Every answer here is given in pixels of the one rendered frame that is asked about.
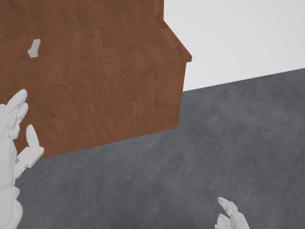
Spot robot left forearm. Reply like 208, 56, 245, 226
0, 187, 23, 229

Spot robot left hand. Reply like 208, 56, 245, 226
0, 89, 44, 188

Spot robot right hand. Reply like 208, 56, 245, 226
215, 197, 249, 229

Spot counter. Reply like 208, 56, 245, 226
0, 0, 192, 159

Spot tap lever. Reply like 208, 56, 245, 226
28, 39, 41, 58

